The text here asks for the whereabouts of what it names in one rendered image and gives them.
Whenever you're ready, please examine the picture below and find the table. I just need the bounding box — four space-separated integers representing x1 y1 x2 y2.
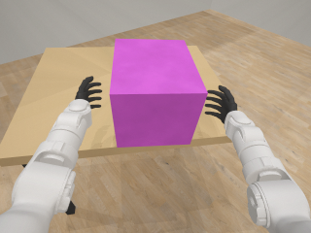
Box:
0 46 239 215

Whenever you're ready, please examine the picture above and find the left robot hand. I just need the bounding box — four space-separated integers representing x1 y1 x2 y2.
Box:
75 76 102 109

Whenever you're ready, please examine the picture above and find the robot right forearm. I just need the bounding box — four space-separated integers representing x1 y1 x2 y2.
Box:
224 111 311 218

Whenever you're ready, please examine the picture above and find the robot left forearm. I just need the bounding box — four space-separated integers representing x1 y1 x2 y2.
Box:
11 99 92 206

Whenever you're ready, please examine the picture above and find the left robot upper arm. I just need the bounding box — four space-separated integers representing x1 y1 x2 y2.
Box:
0 161 76 233

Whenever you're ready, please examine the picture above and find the carton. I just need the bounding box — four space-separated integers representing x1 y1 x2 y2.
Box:
109 39 208 148

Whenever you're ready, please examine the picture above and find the right robot hand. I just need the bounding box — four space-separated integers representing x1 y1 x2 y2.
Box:
204 85 238 124

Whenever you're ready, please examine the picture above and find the right robot upper arm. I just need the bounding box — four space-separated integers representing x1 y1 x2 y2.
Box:
247 180 311 233

